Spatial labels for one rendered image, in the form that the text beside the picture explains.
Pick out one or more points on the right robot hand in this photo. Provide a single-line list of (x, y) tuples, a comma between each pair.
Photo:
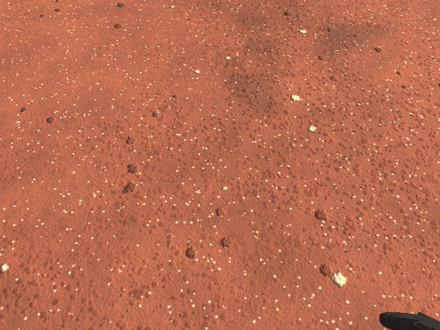
[(408, 321)]

